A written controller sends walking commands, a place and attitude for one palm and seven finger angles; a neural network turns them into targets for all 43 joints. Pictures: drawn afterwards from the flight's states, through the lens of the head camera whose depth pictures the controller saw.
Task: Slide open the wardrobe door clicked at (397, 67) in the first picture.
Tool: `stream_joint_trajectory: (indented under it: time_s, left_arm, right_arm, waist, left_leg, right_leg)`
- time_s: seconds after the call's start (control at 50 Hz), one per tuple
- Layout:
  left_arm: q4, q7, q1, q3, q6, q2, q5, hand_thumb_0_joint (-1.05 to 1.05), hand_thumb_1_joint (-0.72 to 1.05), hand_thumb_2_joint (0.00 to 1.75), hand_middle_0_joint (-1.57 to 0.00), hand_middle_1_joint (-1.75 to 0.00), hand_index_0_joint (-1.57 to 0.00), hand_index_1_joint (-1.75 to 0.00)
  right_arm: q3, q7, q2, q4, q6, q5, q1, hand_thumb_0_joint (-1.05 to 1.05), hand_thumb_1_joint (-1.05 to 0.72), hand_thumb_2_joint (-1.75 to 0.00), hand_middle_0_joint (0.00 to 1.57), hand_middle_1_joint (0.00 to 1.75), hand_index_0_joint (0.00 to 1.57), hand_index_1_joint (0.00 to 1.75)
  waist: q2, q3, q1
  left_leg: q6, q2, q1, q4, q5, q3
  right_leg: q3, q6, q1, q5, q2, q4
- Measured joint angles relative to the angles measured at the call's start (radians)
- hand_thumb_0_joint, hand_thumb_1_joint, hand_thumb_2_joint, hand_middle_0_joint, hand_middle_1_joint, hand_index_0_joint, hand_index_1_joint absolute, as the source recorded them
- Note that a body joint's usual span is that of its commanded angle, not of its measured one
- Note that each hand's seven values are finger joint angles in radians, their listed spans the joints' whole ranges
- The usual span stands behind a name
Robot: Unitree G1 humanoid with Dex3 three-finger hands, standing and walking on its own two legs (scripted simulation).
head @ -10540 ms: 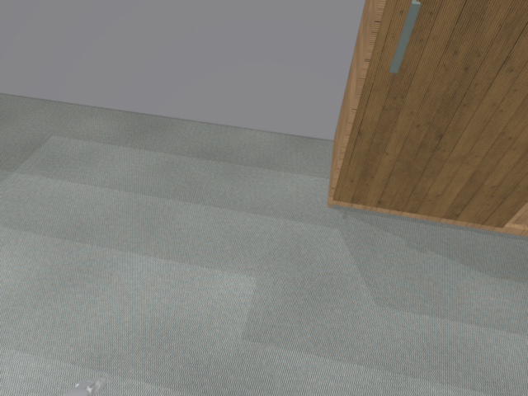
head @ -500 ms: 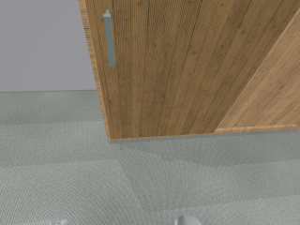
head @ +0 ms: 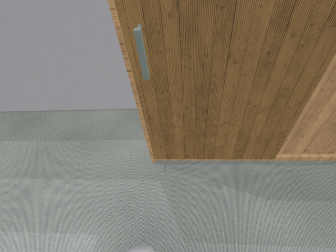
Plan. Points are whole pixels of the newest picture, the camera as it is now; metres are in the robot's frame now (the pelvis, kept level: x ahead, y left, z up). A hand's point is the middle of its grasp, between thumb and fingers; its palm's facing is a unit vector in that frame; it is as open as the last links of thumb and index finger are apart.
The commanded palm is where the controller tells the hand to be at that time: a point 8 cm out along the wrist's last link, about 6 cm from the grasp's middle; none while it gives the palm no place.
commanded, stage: take the last steps up to it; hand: left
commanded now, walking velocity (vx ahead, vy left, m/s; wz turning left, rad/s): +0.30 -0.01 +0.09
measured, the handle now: (143, 53) +0.78 +0.12 +0.08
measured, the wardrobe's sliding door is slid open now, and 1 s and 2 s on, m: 0.00 0.00 0.00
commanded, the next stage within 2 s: come to a stop and stand still in 0.92 s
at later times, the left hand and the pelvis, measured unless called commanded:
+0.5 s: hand out of the picture +0.03 +0.23 -0.18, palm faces +0.09 -0.98 -0.16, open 7.4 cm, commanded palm none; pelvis +0.06 +0.05 +0.00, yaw +2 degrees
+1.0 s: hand (128, 198) +0.31 +0.16 -0.17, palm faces +0.03 -0.97 -0.22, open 7.2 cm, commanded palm none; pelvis +0.25 -0.02 -0.01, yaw +1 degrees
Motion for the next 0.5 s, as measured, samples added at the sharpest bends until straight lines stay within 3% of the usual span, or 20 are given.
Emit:
stream_joint_trajectory:
  time_s: [0.06,0.14,0.2,0.26,0.28,0.32,0.36,0.42,0.5]
  left_arm:
    - [0.021,-0.002,0.037,0.002,-0.015,-0.005,0.004,0.01,0.9,0.89,-0.21,-0.3,-0.2,-0.3]
    - [0.062,-0.007,0.097,0.005,-0.034,-0.004,0.014,0.01,0.9,0.89,-0.21,-0.3,-0.2,-0.3]
    - [0.102,-0.013,0.139,0.009,-0.036,0.005,0.019,0.01,0.9,0.89,-0.21,-0.3,-0.2,-0.3]
    - [0.149,-0.016,0.181,0.015,-0.028,0.014,0.013,0.01,0.9,0.89,-0.21,-0.3,-0.2,-0.3]
    - [0.162,-0.017,0.198,0.016,-0.023,0.014,0.008,0.01,0.9,0.89,-0.21,-0.3,-0.2,-0.3]
    - [0.195,-0.02,0.213,0.018,-0.001,0.022,0.005,0.01,0.9,0.89,-0.2,-0.3,-0.2,-0.3]
    - [0.214,-0.027,0.219,0.022,0.019,0.026,0.012,0.01,0.9,0.89,-0.2,-0.3,-0.2,-0.3]
    - [0.217,-0.04,0.192,0.028,0.021,0.029,0.018,0.01,0.91,0.89,-0.2,-0.3,-0.2,-0.3]
    - [0.179,-0.046,0.126,0.036,0.006,0.039,0.015,0.01,0.91,0.89,-0.2,-0.3,-0.2,-0.3]
  right_arm:
    - [0.003,0.003,0.002,0.022,-0.001,-0.006,0.009,0.01,-0.91,-0.9,0.2,0.3,0.2,0.3]
    - [0.01,0.009,0.015,0.039,-0.012,-0.007,0.002,0.01,-0.91,-0.9,0.19,0.3,0.2,0.3]
    - [0.018,0.009,0.033,0.038,-0.03,-0.003,-0.02,0.01,-0.91,-0.9,0.19,0.3,0.2,0.3]
    - [0.031,0.002,0.053,0.028,-0.064,0.002,-0.039,0.01,-0.91,-0.9,0.19,0.3,0.2,0.3]
    - [0.036,-0.001,0.055,0.021,-0.081,0.004,-0.04,0.01,-0.91,-0.9,0.19,0.3,0.2,0.3]
    - [0.041,-0.011,0.08,0.021,-0.102,0.001,-0.047,0.01,-0.91,-0.9,0.19,0.3,0.2,0.3]
    - [0.048,-0.021,0.102,0.017,-0.112,-0.002,-0.027,0.01,-0.91,-0.9,0.2,0.3,0.2,0.3]
    - [0.051,-0.036,0.104,0.03,-0.123,0.0,0.021,0.0,-0.93,-0.9,0.2,0.3,0.2,0.3]
    - [0.064,-0.04,0.116,0.067,-0.131,0.005,0.085,0.0,-0.93,-0.9,0.2,0.3,0.2,0.3]
  waist:
    - [-0.008,-0.013,0.018]
    - [-0.032,-0.033,0.049]
    - [-0.055,-0.042,0.075]
    - [-0.072,-0.053,0.089]
    - [-0.065,-0.06,0.087]
    - [-0.087,-0.059,0.079]
    - [-0.096,-0.067,0.067]
    - [-0.09,-0.07,0.048]
    - [-0.096,-0.048,0.045]
  left_leg:
    - [-0.008,0.035,0.038,-0.055,0.009,0.018]
    - [0.001,0.066,0.111,-0.235,-0.037,0.069]
    - [0.018,0.067,0.168,-0.389,-0.081,0.107]
    - [0.033,0.058,0.252,-0.585,-0.031,0.146]
    - [0.042,0.061,0.286,-0.659,-0.013,0.146]
    - [0.059,0.051,0.298,-0.653,0.031,0.157]
    - [0.068,0.049,0.334,-0.668,0.011,0.168]
    - [0.069,0.044,0.398,-0.744,0.022,0.164]
    - [0.068,0.034,0.47,-0.824,0.035,0.17]
  right_leg:
    - [-0.022,0.0,0.007,0.01,-0.004,-0.025]
    - [-0.038,0.006,0.016,0.024,-0.011,-0.059]
    - [-0.042,0.015,0.017,0.028,-0.015,-0.071]
    - [-0.042,0.031,0.007,0.009,-0.016,-0.04]
    - [-0.044,0.037,-0.009,-0.019,-0.009,-0.002]
    - [-0.011,0.041,-0.061,-0.142,-0.016,0.148]
    - [0.018,0.04,-0.128,-0.175,-0.012,0.319]
    - [0.037,0.05,-0.227,-0.101,-0.02,0.493]
    - [0.062,0.069,-0.34,-0.003,-0.042,0.589]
